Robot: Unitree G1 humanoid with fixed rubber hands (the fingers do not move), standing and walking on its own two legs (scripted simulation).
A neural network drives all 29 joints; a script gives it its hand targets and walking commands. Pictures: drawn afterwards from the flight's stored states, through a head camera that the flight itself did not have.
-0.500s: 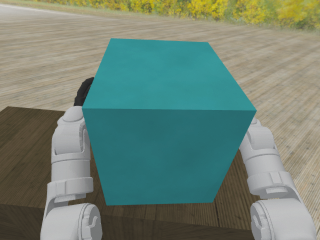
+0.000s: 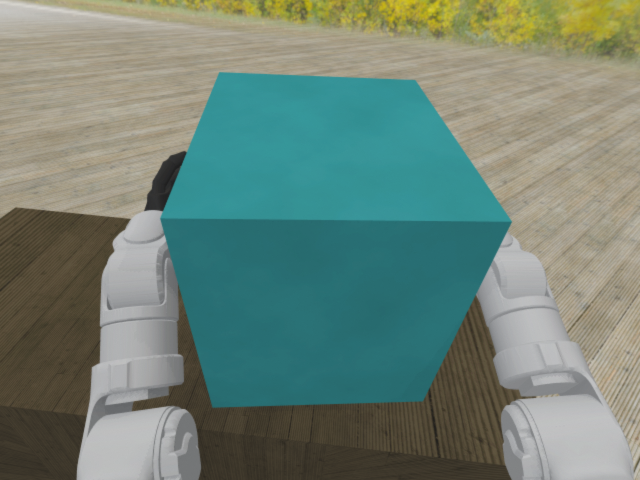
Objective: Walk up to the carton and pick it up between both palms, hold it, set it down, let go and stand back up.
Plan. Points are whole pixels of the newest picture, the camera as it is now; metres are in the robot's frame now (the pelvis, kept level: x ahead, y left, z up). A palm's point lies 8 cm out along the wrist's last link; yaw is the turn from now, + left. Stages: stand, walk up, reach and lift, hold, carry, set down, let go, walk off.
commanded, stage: hold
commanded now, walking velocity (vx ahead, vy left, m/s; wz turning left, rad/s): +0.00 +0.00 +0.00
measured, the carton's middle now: (319, 234) +0.39 +0.00 +0.18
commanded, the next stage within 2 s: set down in 1.38 s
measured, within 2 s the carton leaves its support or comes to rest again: neither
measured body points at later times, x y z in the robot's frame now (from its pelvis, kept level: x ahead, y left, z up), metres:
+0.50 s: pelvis +0.00 +0.00 +0.00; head -0.06 +0.02 +0.45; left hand +0.37 +0.17 +0.22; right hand +0.37 -0.19 +0.22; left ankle +0.00 +0.11 -0.75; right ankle +0.01 -0.12 -0.75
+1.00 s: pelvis +0.00 +0.00 +0.00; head -0.06 +0.02 +0.45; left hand +0.37 +0.17 +0.22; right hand +0.37 -0.19 +0.22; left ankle +0.00 +0.11 -0.75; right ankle +0.01 -0.12 -0.75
